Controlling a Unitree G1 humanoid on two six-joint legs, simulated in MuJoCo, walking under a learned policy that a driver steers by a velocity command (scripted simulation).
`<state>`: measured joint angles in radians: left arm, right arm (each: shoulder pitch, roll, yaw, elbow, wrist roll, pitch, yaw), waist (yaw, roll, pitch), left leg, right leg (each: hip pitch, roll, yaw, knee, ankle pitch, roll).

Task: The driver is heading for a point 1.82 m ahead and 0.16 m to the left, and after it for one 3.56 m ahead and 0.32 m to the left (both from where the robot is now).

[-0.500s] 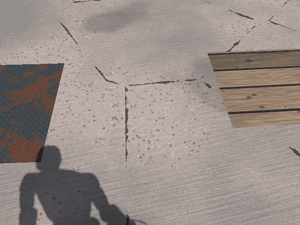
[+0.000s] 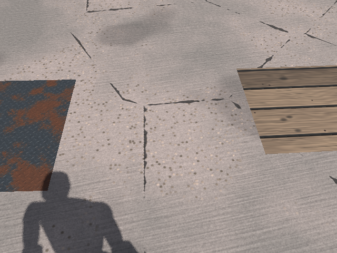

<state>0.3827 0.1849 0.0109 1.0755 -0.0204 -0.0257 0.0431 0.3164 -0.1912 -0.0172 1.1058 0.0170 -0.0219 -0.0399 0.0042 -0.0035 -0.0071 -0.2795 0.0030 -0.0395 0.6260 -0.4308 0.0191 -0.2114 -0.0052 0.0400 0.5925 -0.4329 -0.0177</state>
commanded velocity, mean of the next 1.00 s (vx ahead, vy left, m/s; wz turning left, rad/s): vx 0.44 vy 0.00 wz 0.00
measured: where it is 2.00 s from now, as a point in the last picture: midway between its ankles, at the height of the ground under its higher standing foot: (169, 140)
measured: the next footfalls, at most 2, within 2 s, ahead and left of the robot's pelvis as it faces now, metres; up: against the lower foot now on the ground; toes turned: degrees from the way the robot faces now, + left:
right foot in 0.54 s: +0.42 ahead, -0.12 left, +0.00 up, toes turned -2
left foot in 1.08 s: +0.72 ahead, +0.13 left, +0.00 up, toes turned +3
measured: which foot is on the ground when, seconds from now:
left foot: down 0.00-0.54, up 0.56-1.00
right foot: down 0.00-0.12, up 0.14-0.52, down 0.54-1.00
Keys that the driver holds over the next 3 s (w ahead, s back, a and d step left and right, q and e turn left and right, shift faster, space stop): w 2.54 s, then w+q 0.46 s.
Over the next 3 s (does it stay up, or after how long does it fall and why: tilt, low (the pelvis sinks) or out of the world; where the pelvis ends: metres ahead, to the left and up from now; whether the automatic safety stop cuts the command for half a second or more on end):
stays up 1.60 -0.02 0.02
